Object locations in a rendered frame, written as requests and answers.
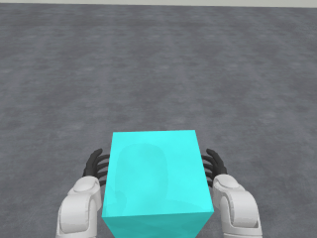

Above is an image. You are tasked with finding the carton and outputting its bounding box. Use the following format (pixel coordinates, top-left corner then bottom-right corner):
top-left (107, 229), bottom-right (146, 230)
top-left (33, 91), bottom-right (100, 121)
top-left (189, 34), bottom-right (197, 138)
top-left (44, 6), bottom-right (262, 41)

top-left (101, 130), bottom-right (214, 238)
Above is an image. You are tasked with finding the left robot hand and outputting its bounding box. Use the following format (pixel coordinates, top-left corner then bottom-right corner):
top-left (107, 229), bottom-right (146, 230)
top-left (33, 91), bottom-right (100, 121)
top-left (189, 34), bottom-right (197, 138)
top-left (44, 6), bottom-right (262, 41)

top-left (82, 148), bottom-right (110, 186)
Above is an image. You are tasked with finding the right robot hand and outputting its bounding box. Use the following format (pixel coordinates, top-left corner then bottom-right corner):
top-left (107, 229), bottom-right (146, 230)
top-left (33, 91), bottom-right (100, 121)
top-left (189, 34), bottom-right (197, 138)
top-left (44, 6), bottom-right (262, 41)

top-left (201, 149), bottom-right (227, 188)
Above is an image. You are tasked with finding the left robot forearm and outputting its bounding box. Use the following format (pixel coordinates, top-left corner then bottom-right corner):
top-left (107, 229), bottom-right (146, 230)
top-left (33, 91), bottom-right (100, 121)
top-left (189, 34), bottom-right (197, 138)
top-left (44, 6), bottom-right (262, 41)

top-left (55, 176), bottom-right (102, 238)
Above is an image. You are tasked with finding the right robot forearm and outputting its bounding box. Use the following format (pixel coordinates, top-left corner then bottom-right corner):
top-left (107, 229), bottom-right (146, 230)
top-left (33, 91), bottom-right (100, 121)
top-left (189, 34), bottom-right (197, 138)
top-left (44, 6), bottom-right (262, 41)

top-left (212, 174), bottom-right (263, 238)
